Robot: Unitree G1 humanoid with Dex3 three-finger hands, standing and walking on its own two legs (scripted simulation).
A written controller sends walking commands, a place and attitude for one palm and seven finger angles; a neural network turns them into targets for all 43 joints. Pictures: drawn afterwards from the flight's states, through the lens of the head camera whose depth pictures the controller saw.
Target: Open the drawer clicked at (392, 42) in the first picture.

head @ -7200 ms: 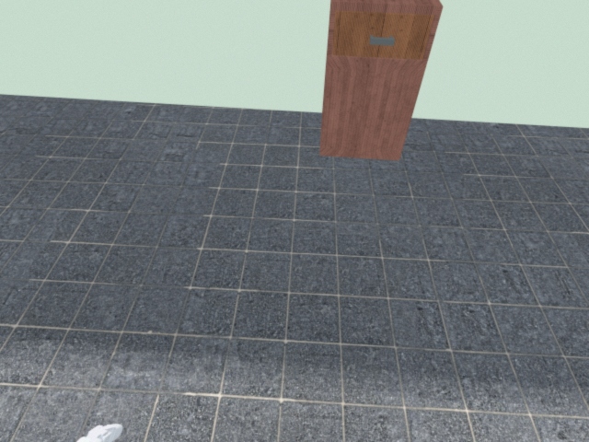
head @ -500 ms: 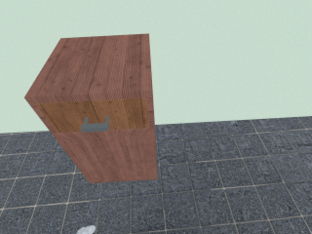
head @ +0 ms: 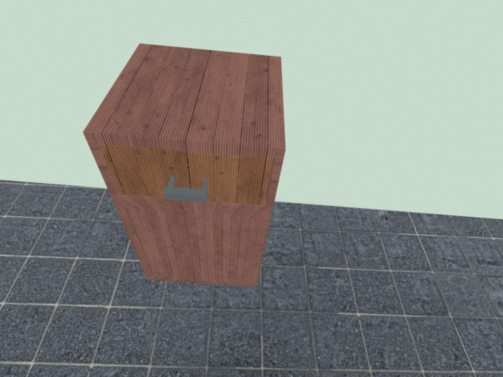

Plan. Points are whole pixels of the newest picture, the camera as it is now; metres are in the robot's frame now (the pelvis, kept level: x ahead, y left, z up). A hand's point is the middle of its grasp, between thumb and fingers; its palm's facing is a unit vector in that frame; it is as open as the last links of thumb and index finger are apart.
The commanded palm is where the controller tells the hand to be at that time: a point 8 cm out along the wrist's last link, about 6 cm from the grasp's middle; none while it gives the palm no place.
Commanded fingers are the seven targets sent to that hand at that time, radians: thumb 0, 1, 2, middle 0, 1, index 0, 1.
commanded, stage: come to a stop and stand still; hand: left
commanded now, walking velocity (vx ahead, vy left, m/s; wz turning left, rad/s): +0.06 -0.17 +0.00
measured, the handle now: (187, 187) +0.55 +0.20 -0.11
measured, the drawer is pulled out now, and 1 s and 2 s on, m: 0.00 0.00 0.00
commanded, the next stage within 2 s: look again from close up in 1.90 s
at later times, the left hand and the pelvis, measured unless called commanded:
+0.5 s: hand out of the picture +0.02 +0.10 -0.17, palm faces +0.00 -0.97 -0.25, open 7.3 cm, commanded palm none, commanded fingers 0.00 0.90 0.90 -0.20 -0.30 -0.20 -0.30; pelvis -0.02 -0.08 +0.00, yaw -1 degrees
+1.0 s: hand out of the picture -0.03 +0.05 -0.18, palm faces +0.08 -0.98 -0.16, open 7.4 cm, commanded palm none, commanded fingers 0.00 0.90 0.90 -0.20 -0.30 -0.20 -0.30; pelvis +0.01 -0.09 +0.00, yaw +0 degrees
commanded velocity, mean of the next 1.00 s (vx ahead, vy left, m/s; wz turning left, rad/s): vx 0.00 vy -0.02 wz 0.00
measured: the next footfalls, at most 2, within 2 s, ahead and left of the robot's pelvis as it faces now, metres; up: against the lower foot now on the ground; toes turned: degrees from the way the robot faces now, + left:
right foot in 0.32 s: -0.02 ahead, -0.15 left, +0.00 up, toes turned -5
